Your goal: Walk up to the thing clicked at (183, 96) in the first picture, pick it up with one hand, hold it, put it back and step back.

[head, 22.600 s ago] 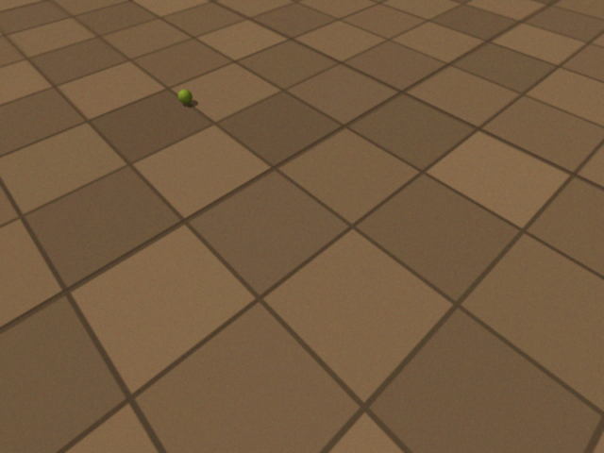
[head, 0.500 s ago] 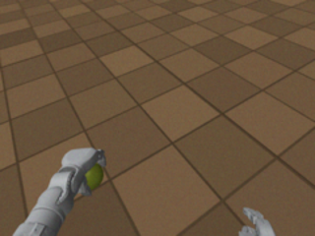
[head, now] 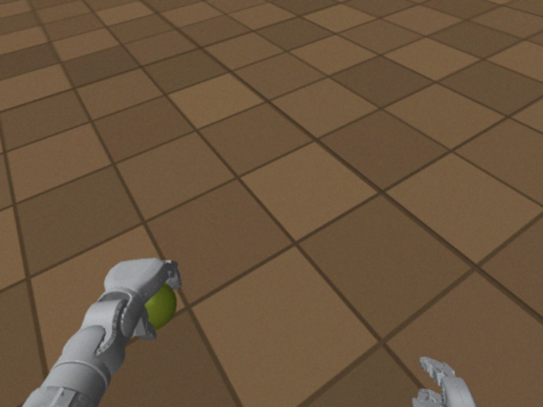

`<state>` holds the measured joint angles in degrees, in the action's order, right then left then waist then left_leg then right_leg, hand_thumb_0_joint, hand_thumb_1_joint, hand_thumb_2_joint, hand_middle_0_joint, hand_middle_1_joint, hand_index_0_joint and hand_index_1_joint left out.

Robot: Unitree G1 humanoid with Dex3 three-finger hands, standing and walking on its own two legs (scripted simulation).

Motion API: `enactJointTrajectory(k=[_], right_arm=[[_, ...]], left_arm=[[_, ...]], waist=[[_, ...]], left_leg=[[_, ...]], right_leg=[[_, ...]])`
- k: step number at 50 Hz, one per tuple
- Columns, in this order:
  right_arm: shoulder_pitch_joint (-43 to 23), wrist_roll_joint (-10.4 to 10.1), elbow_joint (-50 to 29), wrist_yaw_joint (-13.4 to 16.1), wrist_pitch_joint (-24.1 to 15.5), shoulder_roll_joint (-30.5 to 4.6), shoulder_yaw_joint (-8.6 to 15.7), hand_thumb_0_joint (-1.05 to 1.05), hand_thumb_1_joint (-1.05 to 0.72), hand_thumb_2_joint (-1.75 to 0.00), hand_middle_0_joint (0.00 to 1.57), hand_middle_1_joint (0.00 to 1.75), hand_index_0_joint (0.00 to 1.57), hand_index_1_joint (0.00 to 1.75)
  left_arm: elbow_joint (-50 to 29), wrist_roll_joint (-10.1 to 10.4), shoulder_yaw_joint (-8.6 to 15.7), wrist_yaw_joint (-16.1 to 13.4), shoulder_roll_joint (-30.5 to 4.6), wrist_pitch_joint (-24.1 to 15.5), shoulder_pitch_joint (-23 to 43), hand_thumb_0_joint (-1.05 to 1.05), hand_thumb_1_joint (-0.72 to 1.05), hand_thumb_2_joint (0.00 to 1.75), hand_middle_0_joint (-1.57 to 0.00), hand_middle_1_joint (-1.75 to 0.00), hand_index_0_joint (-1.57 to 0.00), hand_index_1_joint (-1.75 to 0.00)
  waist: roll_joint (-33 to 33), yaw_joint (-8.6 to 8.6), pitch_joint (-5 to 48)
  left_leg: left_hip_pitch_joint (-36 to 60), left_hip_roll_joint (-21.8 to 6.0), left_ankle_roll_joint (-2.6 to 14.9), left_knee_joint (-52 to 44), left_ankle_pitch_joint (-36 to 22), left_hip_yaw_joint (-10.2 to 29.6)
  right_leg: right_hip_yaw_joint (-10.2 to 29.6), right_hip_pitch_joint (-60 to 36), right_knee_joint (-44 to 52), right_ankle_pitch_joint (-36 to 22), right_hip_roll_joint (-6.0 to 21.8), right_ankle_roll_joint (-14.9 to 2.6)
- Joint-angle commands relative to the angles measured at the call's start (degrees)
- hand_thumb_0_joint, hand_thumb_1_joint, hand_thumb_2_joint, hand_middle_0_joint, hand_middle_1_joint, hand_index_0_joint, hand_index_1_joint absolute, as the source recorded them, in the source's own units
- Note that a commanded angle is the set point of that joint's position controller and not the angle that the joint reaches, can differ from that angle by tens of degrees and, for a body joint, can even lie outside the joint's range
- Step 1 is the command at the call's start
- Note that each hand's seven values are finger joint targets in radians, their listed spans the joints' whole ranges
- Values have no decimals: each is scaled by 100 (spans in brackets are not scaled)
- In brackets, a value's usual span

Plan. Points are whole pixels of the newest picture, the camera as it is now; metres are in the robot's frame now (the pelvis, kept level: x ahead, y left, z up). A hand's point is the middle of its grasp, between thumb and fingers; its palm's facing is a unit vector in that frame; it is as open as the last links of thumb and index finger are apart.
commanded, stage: crouch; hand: left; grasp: from above
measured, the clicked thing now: (151, 304) +0.30 +0.22 -0.06
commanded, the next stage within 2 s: lower in 1.86 s
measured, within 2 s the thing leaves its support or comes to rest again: neither
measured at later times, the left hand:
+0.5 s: hand (174, 325) +0.34 +0.24 -0.24, palm faces -0.42 +0.03 -0.91, open 10.1 cm
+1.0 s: hand (192, 345) +0.37 +0.25 -0.46, palm faces -0.44 -0.01 -0.90, open 10.1 cm
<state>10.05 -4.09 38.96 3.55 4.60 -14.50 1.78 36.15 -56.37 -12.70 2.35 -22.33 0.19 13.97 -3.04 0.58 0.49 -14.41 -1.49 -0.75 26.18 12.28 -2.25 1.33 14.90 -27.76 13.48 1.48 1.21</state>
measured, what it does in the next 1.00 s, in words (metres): lowers itself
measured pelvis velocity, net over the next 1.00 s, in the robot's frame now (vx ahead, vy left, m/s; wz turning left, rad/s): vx -0.06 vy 0.01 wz -0.02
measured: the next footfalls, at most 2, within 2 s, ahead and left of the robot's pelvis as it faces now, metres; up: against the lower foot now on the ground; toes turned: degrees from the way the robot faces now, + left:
none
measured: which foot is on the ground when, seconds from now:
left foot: down 0.00-1.00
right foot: down 0.00-1.00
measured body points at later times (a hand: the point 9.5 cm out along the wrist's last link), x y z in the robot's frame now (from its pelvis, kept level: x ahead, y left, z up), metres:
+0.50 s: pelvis -0.03 +0.01 -0.13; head +0.09 +0.01 +0.31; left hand +0.35 +0.23 -0.18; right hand +0.04 -0.29 -0.25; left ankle +0.02 +0.13 -0.74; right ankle +0.01 -0.13 -0.74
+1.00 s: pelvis -0.06 +0.01 -0.31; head +0.15 +0.04 +0.09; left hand +0.39 +0.25 -0.41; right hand +0.01 -0.26 -0.43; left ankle +0.01 +0.13 -0.74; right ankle +0.01 -0.13 -0.74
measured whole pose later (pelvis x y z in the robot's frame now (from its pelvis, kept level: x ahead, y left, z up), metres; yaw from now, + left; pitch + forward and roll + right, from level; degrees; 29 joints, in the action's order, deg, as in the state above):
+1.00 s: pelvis -0.06 +0.01 -0.31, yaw -1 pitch +37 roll -5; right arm 9.5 4.9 42.7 -2.7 -3.2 -13.2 2.6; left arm 71.8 -69.6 0.8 -21.0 -30.1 -6.5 45.2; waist -2.2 -9.0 11.0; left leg -112.7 -1.3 -0.1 112.7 37.6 4.3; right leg -1.3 108.9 -110.1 38.6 0.9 2.5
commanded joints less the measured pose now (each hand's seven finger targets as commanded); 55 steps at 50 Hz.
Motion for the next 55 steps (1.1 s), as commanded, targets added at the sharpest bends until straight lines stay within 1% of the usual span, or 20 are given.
enactJointTrajectory(k=[1,5,7,11,16,17,19,22,27,28,33,35,37,38,39,44,46,48,49,55], right_arm=[[-418,59,-728,16,-216,-681,228,0,-90,-90,20,30,20,30],[-296,142,-551,-21,-183,-697,261,0,-90,-90,20,30,20,30],[-111,204,-399,-60,-178,-746,321,0,-90,-90,20,30,20,30],[276,322,-187,-174,-256,-788,444,0,-90,-90,20,30,20,30],[525,415,-218,-262,-361,-862,565,0,-90,-90,20,30,20,30],[593,441,-213,-264,-382,-885,586,0,-90,-90,20,30,20,30],[656,477,-191,-241,-413,-928,594,0,-90,-90,20,30,20,30],[746,545,-180,-215,-477,-916,610,0,-90,-90,20,30,20,30],[829,595,-171,-166,-567,-946,647,0,-90,-90,20,30,20,30],[851,619,-154,-180,-586,-954,655,0,-90,-90,20,30,20,30],[908,695,-81,-215,-654,-1009,642,0,-90,-90,20,30,20,30],[938,730,-31,-249,-691,-1024,607,0,-90,-90,20,30,20,30],[950,747,-11,-273,-735,-1006,593,0,-90,-90,20,30,20,30],[957,770,20,-306,-763,-1025,575,0,-90,-90,20,30,20,30],[959,783,10,-336,-783,-1021,558,0,-90,-90,20,30,20,30],[1022,857,109,-483,-869,-1094,527,0,-90,-90,20,30,20,30],[1054,902,166,-538,-878,-1079,511,0,-90,-90,20,30,20,30],[1045,930,202,-569,-887,-1106,499,0,-90,-91,20,30,20,30],[1055,951,188,-597,-892,-1108,507,0,-90,-91,20,30,20,30],[1056,982,186,-706,-877,-1134,452,0,-91,-91,20,30,20,30]], left_arm=[[-557,-153,540,-483,-968,-162,1561,0,51,87,-89,-85,-91,-83],[21,-321,594,-1008,-999,-302,2022,0,52,84,-88,-85,-91,-82],[233,-459,670,-1309,-1082,-350,2342,0,51,85,-88,-84,-91,-81],[1034,-768,574,-1871,-837,-389,2744,0,55,90,-93,-83,-94,-82],[1889,-974,609,-2350,-709,-348,3116,0,60,85,-93,-85,-97,-81],[1782,-999,680,-2417,-858,-361,3472,0,58,83,-92,-84,-96,-80],[2156,-1064,897,-2540,-1214,-315,3487,0,58,81,-89,-86,-95,-81],[2326,-1053,946,-2611,-1174,-308,3753,0,57,86,-91,-85,-95,-81],[2288,-989,1133,-2622,-1417,-242,4000,0,53,93,-89,-88,-92,-85],[2598,-974,1109,-2579,-1285,-224,3787,0,53,95,-89,-89,-92,-87],[2254,-1056,1365,-2498,-1792,-350,4543,0,54,94,-89,-91,-92,-88],[2682,-1094,1290,-2465,-1577,-390,4420,0,56,91,-88,-91,-92,-87],[2446,-1106,1423,-2495,-1842,-487,4750,0,55,92,-87,-92,-91,-88],[2849,-1176,1448,-2506,-1863,-485,4431,0,54,92,-86,-91,-91,-87],[2553,-1176,1451,-2518,-1863,-550,4734,0,54,89,-85,-92,-90,-86],[2459,-1294,1606,-2596,-2139,-659,4970,0,57,93,-89,-90,-93,-86],[2686,-1301,1513,-2618,-1982,-660,4996,0,55,93,-88,-90,-92,-87],[2615,-1305,1616,-2647,-2216,-653,5230,0,54,95,-88,-91,-91,-88],[2639,-1308,1556,-2628,-2084,-650,5271,0,55,95,-89,-91,-92,-88],[2856,-1342,1604,-2593,-2290,-655,5274,0,53,94,-89,-89,-92,-86]], waist=[[529,-85,1012],[566,-230,1009],[391,-304,1336],[309,-483,1875],[100,-517,2528],[-91,-535,2799],[-138,-478,2952],[-130,-588,3326],[-146,-664,3970],[-3,-718,3920],[-397,-781,4267],[-256,-961,3998],[-369,-905,4399],[-268,-932,4197],[-447,-974,4307],[-845,-939,5034],[-801,-1077,4747],[-906,-1055,4813],[-987,-1115,4858],[-1068,-1116,4866]], left_leg=[[420,225,150,-130,-742,-41],[-34,266,139,291,-490,-37],[-186,240,99,652,-502,-27],[-1208,209,63,1840,-510,-3],[-2564,183,62,3106,-189,64],[-2682,177,61,3324,-168,93],[-3154,173,69,3659,31,141],[-3961,159,107,4205,533,183],[-4956,164,155,5004,972,191],[-5134,162,174,5161,997,207],[-5534,126,126,5709,1400,422],[-5897,113,134,5980,1555,533],[-6063,141,150,6272,1639,474],[-6211,150,152,6366,1705,511],[-6304,149,131,6424,1782,553],[-6162,135,135,7076,1094,557],[-6465,123,145,7248,1269,540],[-6586,118,144,7410,1333,522],[-6554,115,133,7463,1312,542],[-6867,106,147,7933,1145,465]], right_leg=[[-121,101,368,-638,-248,-146],[-111,586,61,-470,-204,-116],[-115,906,-282,-488,-221,-133],[-107,1874,-1345,-573,-227,-155],[-179,3173,-2610,-212,-269,-233],[-199,3435,-2840,-152,-274,-253],[-269,3813,-3245,69,-289,-288],[-295,4392,-3827,458,-294,-305],[-306,4996,-4602,754,-268,-298],[-326,5177,-4736,776,-264,-290],[-426,6252,-5490,1229,-254,-352],[-497,6769,-5756,1396,-248,-347],[-495,6853,-5966,1446,-257,-348],[-508,7055,-6052,1517,-234,-335],[-530,7213,-6201,1580,-229,-348],[-596,7693,-6804,1130,-239,-355],[-618,7865,-6884,1201,-233,-331],[-615,8017,-7026,1228,-220,-329],[-632,8091,-7115,1222,-212,-333],[-673,8257,-7511,1052,-249,-327]])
